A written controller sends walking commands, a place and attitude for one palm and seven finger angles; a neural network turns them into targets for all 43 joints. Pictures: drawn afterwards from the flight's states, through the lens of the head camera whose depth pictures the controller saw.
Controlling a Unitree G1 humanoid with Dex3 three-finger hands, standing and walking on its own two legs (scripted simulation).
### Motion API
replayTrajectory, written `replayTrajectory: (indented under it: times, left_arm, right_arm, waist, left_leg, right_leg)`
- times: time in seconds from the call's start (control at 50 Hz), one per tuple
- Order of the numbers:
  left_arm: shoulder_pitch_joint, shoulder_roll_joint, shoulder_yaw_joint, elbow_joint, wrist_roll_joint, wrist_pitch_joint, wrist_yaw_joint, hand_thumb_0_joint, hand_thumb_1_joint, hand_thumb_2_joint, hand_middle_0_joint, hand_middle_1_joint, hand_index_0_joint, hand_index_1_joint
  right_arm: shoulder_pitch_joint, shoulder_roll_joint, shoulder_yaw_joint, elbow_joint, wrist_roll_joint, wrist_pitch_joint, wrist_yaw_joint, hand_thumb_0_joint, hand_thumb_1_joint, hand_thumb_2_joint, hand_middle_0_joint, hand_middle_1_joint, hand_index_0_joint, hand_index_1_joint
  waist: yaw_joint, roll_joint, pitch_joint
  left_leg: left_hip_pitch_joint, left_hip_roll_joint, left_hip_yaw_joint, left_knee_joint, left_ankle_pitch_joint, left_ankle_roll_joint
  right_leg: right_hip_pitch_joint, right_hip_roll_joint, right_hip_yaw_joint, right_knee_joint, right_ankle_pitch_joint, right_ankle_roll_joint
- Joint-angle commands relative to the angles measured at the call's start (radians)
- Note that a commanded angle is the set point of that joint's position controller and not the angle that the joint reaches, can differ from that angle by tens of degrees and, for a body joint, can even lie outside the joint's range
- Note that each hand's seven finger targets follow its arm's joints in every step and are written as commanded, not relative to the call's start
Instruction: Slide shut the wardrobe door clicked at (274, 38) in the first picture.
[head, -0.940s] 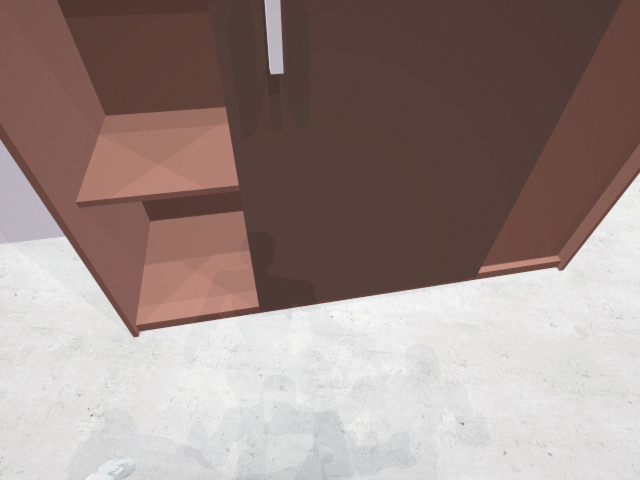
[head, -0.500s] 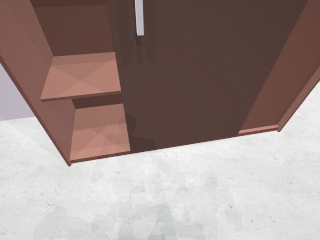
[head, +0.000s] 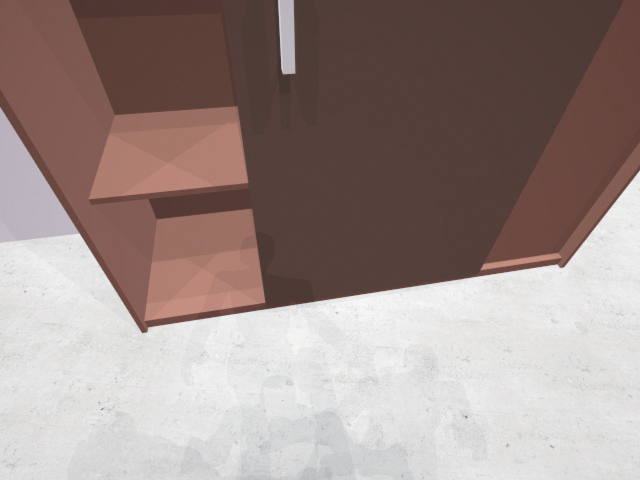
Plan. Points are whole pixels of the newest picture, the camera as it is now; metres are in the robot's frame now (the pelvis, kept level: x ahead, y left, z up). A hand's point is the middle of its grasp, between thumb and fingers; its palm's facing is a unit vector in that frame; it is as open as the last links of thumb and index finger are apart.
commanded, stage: look at it before walking up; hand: right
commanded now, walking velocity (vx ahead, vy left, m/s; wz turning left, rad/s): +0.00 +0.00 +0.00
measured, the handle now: (284, 1) +0.80 +0.12 +0.26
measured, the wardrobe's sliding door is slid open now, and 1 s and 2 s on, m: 0.42 0.42 0.42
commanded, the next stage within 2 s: turn to face it in 0.50 s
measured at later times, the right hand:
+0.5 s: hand out of the picture +0.08 -0.25 -0.15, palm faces -0.02 +0.94 -0.33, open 7.4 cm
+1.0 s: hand out of the picture +0.08 -0.20 -0.17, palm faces -0.10 +0.96 -0.26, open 7.4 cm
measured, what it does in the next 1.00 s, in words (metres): stands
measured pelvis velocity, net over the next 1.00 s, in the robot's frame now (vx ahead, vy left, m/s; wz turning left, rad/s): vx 0.01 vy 0.00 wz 0.10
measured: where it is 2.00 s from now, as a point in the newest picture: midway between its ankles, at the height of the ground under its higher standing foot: outside the picture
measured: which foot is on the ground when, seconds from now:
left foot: down 0.00-1.00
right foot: down 0.00-1.00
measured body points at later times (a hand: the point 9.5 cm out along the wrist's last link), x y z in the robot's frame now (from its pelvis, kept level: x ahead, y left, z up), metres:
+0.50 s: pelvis +0.01 +0.00 +0.00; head +0.02 +0.00 +0.45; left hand +0.09 +0.29 -0.13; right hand +0.08 -0.30 -0.13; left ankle +0.02 +0.12 -0.74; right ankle +0.01 -0.13 -0.74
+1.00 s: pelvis +0.01 +0.00 -0.01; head +0.02 +0.01 +0.44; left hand +0.05 +0.26 -0.16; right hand +0.09 -0.25 -0.15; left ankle +0.02 +0.12 -0.74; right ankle +0.01 -0.13 -0.74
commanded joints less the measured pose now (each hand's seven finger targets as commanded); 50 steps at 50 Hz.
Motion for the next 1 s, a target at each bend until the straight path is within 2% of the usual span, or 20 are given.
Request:
replayTrajectory:
  times: [0.0, 0.18, 0.58, 0.64, 0.66, 0.74, 0.76, 0.84, 0.92, 0.94, 0.98]
  left_arm:
    - [-0.047, 0.204, 0.035, -0.062, 0.002, -0.026, 0.016, 0.0, 0.9, 0.9, -0.2, -0.3, -0.2, -0.3]
    - [-0.057, 0.205, 0.035, -0.062, 0.001, -0.027, 0.017, 0.0, 0.9, 0.9, -0.2, -0.3, -0.2, -0.3]
    - [-0.068, 0.208, 0.032, -0.058, -0.001, -0.026, 0.019, 0.0, 0.9, 0.9, -0.2, -0.3, -0.2, -0.3]
    - [-0.063, 0.213, 0.037, -0.062, -0.001, -0.028, 0.023, 0.0, 0.9, 0.9, -0.2, -0.3, -0.2, -0.3]
    - [-0.056, 0.204, 0.037, -0.063, 0.0, -0.026, 0.024, 0.0, 0.9, 0.9, -0.2, -0.3, -0.2, -0.3]
    - [-0.002, 0.108, 0.026, -0.07, 0.002, -0.009, 0.029, 0.0, 0.9, 0.9, -0.2, -0.3, -0.2, -0.3]
    - [0.005, 0.093, 0.025, -0.077, 0.002, -0.004, 0.03, 0.0, 0.9, 0.9, -0.2, -0.3, -0.2, -0.3]
    - [0.024, 0.093, 0.038, -0.105, 0.002, 0.005, 0.034, 0.0, 0.9, 0.9, -0.2, -0.3, -0.2, -0.3]
    - [0.027, 0.085, 0.05, -0.133, 0.003, 0.009, 0.036, 0.0, 0.9, 0.9, -0.2, -0.3, -0.2, -0.3]
    - [0.028, 0.079, 0.053, -0.138, 0.003, 0.01, 0.035, 0.0, 0.9, 0.9, -0.2, -0.3, -0.2, -0.3]
    - [0.032, 0.058, 0.057, -0.148, 0.002, 0.012, 0.035, 0.0, 0.9, 0.9, -0.2, -0.3, -0.2, -0.3]
  right_arm:
    - [-0.044, -0.214, -0.044, -0.068, -0.003, -0.023, -0.016, 0.0, -0.9, -0.9, 0.2, 0.3, 0.2, 0.3]
    - [-0.043, -0.214, -0.044, -0.067, -0.003, -0.024, -0.016, 0.0, -0.9, -0.9, 0.2, 0.3, 0.2, 0.3]
    - [-0.039, -0.214, -0.043, -0.057, -0.003, -0.024, -0.016, 0.0, -0.9, -0.9, 0.2, 0.3, 0.2, 0.3]
    - [-0.038, -0.219, -0.048, -0.065, -0.004, -0.021, -0.015, 0.0, -0.9, -0.9, 0.2, 0.3, 0.2, 0.3]
    - [-0.036, -0.212, -0.048, -0.067, -0.004, -0.017, -0.014, 0.0, -0.9, -0.9, 0.2, 0.3, 0.2, 0.3]
    - [0.02, -0.125, -0.04, -0.071, -0.005, 0.01, -0.019, 0.0, -0.9, -0.9, 0.2, 0.3, 0.2, 0.3]
    - [0.03, -0.109, -0.037, -0.074, -0.005, 0.017, -0.02, 0.0, -0.9, -0.9, 0.2, 0.3, 0.2, 0.3]
    - [0.052, -0.1, -0.045, -0.107, -0.008, 0.027, -0.018, 0.0, -0.9, -0.9, 0.2, 0.3, 0.2, 0.3]
    - [0.071, -0.087, -0.053, -0.135, -0.011, 0.031, -0.015, 0.0, -0.9, -0.9, 0.2, 0.3, 0.2, 0.3]
    - [0.077, -0.086, -0.055, -0.142, -0.012, 0.031, -0.016, 0.0, -0.9, -0.9, 0.2, 0.3, 0.2, 0.3]
    - [0.089, -0.085, -0.06, -0.152, -0.014, 0.031, -0.016, 0.0, -0.9, -0.9, 0.2, 0.3, 0.2, 0.3]
  waist:
    - [-0.006, 0.008, -0.041]
    - [-0.006, 0.004, -0.065]
    - [-0.007, -0.002, -0.063]
    - [-0.007, 0.004, -0.068]
    - [-0.004, 0.001, -0.067]
    - [-0.004, 0.006, -0.074]
    - [-0.001, 0.003, -0.059]
    - [-0.003, -0.011, -0.055]
    - [-0.006, -0.025, -0.044]
    - [-0.007, -0.015, -0.042]
    - [-0.007, 0.017, -0.042]
  left_leg:
    - [-0.008, 0.115, -0.117, -0.098, 0.008, 0.035]
    - [0.011, 0.115, -0.107, -0.087, 0.076, 0.033]
    - [0.031, 0.116, -0.097, -0.095, 0.116, 0.03]
    - [0.02, 0.11, -0.11, -0.082, 0.165, 0.036]
    - [0.013, 0.11, -0.114, -0.072, 0.181, 0.036]
    - [-0.018, 0.1, -0.129, -0.018, 0.229, 0.026]
    - [-0.041, 0.099, -0.132, -0.007, 0.226, 0.024]
    - [-0.08, 0.071, -0.137, 0.054, 0.215, 0.024]
    - [-0.116, 0.058, -0.156, 0.089, 0.177, 0.028]
    - [-0.123, 0.058, -0.165, 0.088, 0.165, 0.031]
    - [-0.14, 0.08, -0.219, 0.061, 0.138, 0.045]
  right_leg:
    - [-0.005, -0.105, 0.107, -0.076, 0.043, -0.033]
    - [0.02, -0.111, 0.107, -0.075, 0.091, -0.033]
    - [0.038, -0.114, 0.105, -0.087, 0.119, -0.032]
    - [0.06, -0.121, 0.09, -0.068, 0.144, -0.031]
    - [0.062, -0.124, 0.078, -0.059, 0.143, -0.029]
    - [0.058, -0.129, 0.038, -0.012, 0.147, -0.015]
    - [0.051, -0.131, 0.027, -0.005, 0.133, -0.012]
    - [0.029, -0.153, 0.024, 0.016, 0.106, -0.022]
    - [-0.012, -0.158, 0.02, 0.035, 0.028, -0.03]
    - [-0.023, -0.155, 0.015, 0.05, 0.004, -0.029]
    - [-0.046, -0.131, -0.011, 0.094, -0.057, -0.02]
